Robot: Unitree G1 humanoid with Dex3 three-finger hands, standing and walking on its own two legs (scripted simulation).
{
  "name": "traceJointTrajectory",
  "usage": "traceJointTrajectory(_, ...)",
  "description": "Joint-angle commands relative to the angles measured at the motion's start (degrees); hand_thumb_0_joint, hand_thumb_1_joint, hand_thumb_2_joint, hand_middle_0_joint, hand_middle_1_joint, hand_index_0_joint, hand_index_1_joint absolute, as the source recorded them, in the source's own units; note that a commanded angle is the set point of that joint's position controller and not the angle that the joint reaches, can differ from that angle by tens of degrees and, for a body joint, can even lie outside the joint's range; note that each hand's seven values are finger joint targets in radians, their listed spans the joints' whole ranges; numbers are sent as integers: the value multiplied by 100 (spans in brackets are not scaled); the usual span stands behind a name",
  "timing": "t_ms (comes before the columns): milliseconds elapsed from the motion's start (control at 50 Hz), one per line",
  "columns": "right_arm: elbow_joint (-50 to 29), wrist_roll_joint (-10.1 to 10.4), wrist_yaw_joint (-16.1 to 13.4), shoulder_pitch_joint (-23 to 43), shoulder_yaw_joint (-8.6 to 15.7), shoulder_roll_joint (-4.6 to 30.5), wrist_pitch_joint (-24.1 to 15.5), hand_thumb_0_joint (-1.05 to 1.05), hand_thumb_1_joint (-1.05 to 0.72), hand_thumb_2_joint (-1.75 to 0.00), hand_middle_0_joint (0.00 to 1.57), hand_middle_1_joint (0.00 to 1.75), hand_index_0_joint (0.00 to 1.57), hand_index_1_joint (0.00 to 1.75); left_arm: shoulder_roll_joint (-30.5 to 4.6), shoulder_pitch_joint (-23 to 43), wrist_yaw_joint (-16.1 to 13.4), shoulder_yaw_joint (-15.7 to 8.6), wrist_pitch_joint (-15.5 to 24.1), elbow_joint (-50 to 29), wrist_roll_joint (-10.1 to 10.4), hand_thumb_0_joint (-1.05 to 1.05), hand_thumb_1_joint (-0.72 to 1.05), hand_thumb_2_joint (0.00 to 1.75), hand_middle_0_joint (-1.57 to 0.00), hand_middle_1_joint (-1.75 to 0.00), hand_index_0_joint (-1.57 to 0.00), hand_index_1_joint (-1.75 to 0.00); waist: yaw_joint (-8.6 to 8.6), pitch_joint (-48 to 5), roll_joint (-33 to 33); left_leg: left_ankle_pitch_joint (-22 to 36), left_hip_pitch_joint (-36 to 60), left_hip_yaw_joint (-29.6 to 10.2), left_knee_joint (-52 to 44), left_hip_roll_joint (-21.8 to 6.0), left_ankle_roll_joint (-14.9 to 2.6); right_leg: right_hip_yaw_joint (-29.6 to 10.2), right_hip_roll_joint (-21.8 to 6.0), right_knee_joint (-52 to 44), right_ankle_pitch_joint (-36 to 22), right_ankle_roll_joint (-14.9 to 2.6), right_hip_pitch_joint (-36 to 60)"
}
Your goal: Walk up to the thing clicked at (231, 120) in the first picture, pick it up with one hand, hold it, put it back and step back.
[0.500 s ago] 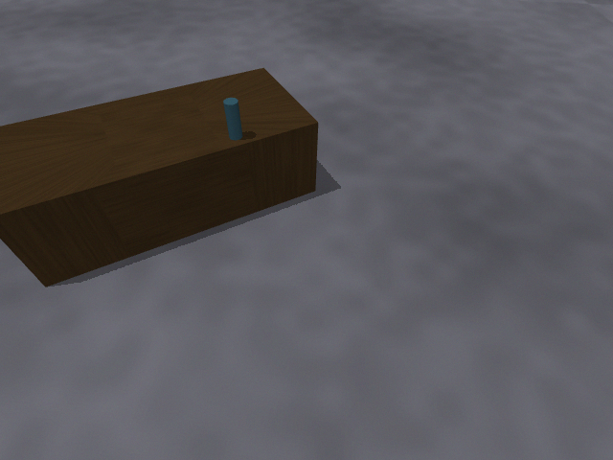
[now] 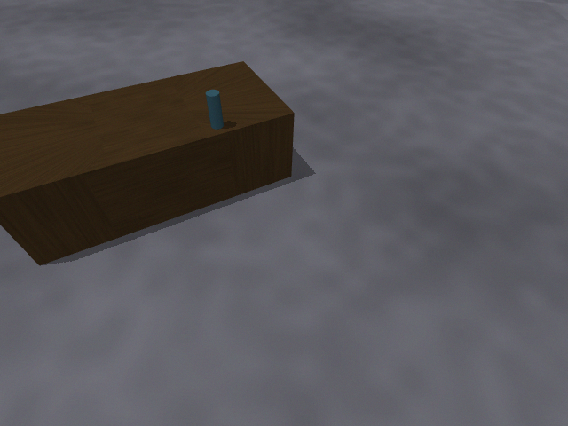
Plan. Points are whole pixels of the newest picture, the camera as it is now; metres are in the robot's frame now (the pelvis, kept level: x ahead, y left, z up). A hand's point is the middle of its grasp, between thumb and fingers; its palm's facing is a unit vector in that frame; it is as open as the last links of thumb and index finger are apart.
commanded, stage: stand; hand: right
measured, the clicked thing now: (215, 109) +1.31 +0.33 -0.32
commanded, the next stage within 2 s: walk up in 0.62 s
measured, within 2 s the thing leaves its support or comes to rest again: neither
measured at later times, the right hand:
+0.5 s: hand out of the picture +0.08 -0.25 -0.16, palm faces -0.04 +0.94 -0.34, open 7.4 cm
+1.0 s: hand (411, 381) +0.23 -0.20 -0.14, palm faces -0.20 +0.86 -0.47, open 7.4 cm
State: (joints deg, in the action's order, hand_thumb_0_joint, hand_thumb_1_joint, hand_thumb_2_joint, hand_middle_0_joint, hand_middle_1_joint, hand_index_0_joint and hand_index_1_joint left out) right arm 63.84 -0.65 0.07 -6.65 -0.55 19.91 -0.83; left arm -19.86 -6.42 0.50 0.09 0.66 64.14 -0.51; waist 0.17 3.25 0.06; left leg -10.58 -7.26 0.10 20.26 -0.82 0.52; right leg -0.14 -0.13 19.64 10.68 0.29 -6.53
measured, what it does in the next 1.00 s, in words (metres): steps to the left: left foot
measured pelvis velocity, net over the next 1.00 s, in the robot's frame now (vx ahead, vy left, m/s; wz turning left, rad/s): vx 0.08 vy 0.09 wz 0.22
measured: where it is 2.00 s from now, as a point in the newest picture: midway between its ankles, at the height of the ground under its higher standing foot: (234, 349)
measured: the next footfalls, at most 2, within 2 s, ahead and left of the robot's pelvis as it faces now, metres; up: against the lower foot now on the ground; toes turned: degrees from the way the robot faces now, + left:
left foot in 0.98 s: +0.17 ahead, +0.25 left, +0.00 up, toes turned +20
right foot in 1.46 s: +0.49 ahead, +0.07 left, +0.00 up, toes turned +19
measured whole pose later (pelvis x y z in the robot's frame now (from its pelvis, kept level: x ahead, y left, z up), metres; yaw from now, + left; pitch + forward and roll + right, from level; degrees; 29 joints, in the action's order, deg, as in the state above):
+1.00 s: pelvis +0.08 +0.09 -0.04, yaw +13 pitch -3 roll -1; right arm 53.2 -1.7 5.9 -14.4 7.2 26.6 -1.0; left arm -28.7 -14.6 3.2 -6.5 1.7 55.1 -3.5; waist -1.4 1.8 4.2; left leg -14.3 -24.2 4.6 42.0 -5.4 0.5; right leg 8.7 -11.6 39.0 30.2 -1.1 -2.8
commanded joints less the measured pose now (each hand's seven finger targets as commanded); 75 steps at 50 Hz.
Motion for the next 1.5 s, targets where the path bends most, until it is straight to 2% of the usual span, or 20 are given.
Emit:
traceJointTrajectory(0,-325,26,-69,259,260,1201,-104,0,-90,-90,20,30,20,30,-1179,211,-94,-221,117,-329,-6,0,90,90,-20,-30,-20,-30,-25,-496,-30,761,149,-541,-311,-657,-215,-501,-711,-291,-812,-164,67)
traceJointTrajectory(580,-326,24,-68,290,271,1213,-101,0,-90,-90,20,30,20,30,-1242,184,-105,-242,119,-346,-21,0,90,90,-20,-30,-20,-30,-26,-406,7,752,214,-560,-410,-637,-202,-465,-709,-377,-714,-156,-2)
traceJointTrajectory(600,-854,-46,151,62,696,1778,-63,0,-90,-90,20,30,20,30,-2002,-182,19,-727,237,-709,-68,0,90,90,-20,-30,-20,-30,-263,-762,60,-1735,-1008,-998,232,-343,-587,-178,-545,132,1854,-299,967)
traceJointTrajectory(620,-1016,-76,256,461,656,1640,-9,0,-90,-90,20,30,20,30,-2013,-520,48,-810,264,-615,-151,0,90,90,-20,-30,-20,-30,-549,-290,155,-2275,-2545,-670,538,-123,-389,-603,-879,-157,2849,-537,1616)
traceJointTrajectory(660,-1401,-194,346,916,623,1450,28,0,-90,-90,20,30,20,30,-2284,-697,10,-981,323,-816,-212,0,90,90,-20,-30,-20,-30,-753,-49,1043,-1451,-3532,-99,2881,-267,-233,-2271,-2753,-1417,3363,-1367,1295)
traceJointTrajectory(840,-1512,-100,698,-194,896,1370,10,0,-90,-90,20,30,20,30,-2113,257,184,-954,462,-1636,-271,0,90,90,-20,-30,-20,-30,-75,247,1011,-471,-1804,120,2023,-768,-2,267,-1759,-905,1986,-913,-335)
traceJointTrajectory(900,-1313,-47,653,-881,1010,1486,-44,0,-90,-90,20,30,20,30,-2079,366,220,-918,382,-1675,-276,0,90,90,-20,-30,-20,-30,271,81,586,180,-131,807,1850,-359,20,756,-1516,-87,2847,-762,-1621)
traceJointTrajectory(940,-1064,-78,515,-1706,1144,1777,-73,0,-90,-90,20,30,20,30,-1765,87,226,-818,305,-1661,-309,0,90,90,-20,-30,-20,-30,611,-268,-360,-724,860,904,1949,47,-162,979,-1138,1688,2549,-706,-2158)
traceJointTrajectory(960,-972,-88,419,-2255,1239,2123,-112,0,-90,-90,20,30,20,30,-1397,-140,270,-692,269,-1698,-286,0,90,90,-20,-30,-20,-30,899,-312,-1490,-1860,1453,14,1184,-157,-528,1240,-741,3643,1855,-580,-2856)
traceJointTrajectory(980,-1060,-110,312,-2524,1287,2629,-163,0,-90,-90,20,30,20,30,-947,-180,320,-513,295,-1863,-240,0,90,90,-20,-30,-20,-30,915,-109,-2731,-3486,1171,-2797,-258,-1467,-954,950,-185,5306,2534,-317,-3789)
traceJointTrajectory(1000,-1358,71,341,-2015,1247,2840,-217,0,-90,-90,20,30,20,30,-1574,5,296,-598,323,-2000,-115,0,90,90,-20,-30,-20,-30,730,-163,-1685,-4058,662,-4998,-1474,-2244,-1616,66,-164,5369,2245,-374,-3697)
traceJointTrajectory(1020,-1495,129,308,-1537,1263,2888,-235,0,-90,-90,20,30,20,30,-1838,150,266,-584,336,-1952,-177,0,90,90,-20,-30,-20,-30,511,194,-1209,-3987,150,-5260,-1653,-2509,-1730,-273,-505,5403,1922,-356,-3638)
traceJointTrajectory(1080,-1701,73,189,-1041,951,2128,-425,0,-90,-90,20,30,20,30,-1869,-568,283,-638,273,-1436,35,0,90,90,-20,-30,-20,-30,0,102,-591,-1727,-350,-2323,-748,-1313,-967,-365,-903,4692,770,-268,-2849)
traceJointTrajectory(1120,-1712,120,180,-1147,892,1959,-485,0,-90,-90,20,30,20,30,-1840,-898,311,-683,199,-1361,32,0,90,90,-20,-30,-20,-30,-127,-184,-788,-1129,-489,-1706,-711,-1081,-925,-158,-839,4223,407,-177,-2301)
traceJointTrajectory(1240,-1851,29,123,-1630,877,1945,-606,0,-90,-90,20,30,20,30,-1600,53,439,-730,191,-1941,-91,0,90,90,-20,-30,-20,-30,149,243,-595,-515,-159,-1547,-789,-1259,-1348,-60,-778,2738,128,6,-2773)
traceJointTrajectory(1340,-1963,25,86,-1772,851,1873,-643,0,-90,-90,20,30,20,30,-1329,373,482,-728,298,-2169,-70,0,90,90,-20,-30,-20,-30,185,131,-595,1250,7,-1142,-210,-1139,-1159,196,-487,1703,-302,-166,-2257)
traceJointTrajectory(1420,-2141,31,4,-1648,782,1661,-594,0,-90,-90,20,30,20,30,-1464,-993,393,-921,375,-1767,-41,0,90,90,-20,-30,-20,-30,-519,-729,-74,2200,-695,-620,1899,-731,-730,365,-130,1046,-114,-422,311)
traceJointTrajectory(1440,-2168,49,11,-1847,662,1354,-591,0,-90,-90,20,30,20,30,-1740,-1663,332,-1049,430,-1666,-119,0,90,90,-20,-30,-20,-30,-783,-1151,613,1402,-1449,-347,3376,-327,-590,-241,-631,798,431,-575,1329)
traceJointTrajectory(1460,-2248,90,28,-2085,532,978,-588,0,-90,-90,20,30,20,30,-2105,-1932,291,-1129,478,-1716,-152,0,90,90,-20,-30,-20,-30,-704,-1306,1714,-1357,-2740,-67,4538,333,-404,-2359,-2053,226,1227,-890,2076)
traceJointTrajectory(1480,-2183,71,-39,-1948,610,1346,-528,0,-90,-90,20,30,20,30,-2239,-1723,266,-1082,478,-1800,-98,0,90,90,-20,-30,-20,-30,-678,-953,1212,-1802,-3175,-338,5026,359,-388,-3350,-2667,-557,2137,-1084,1637)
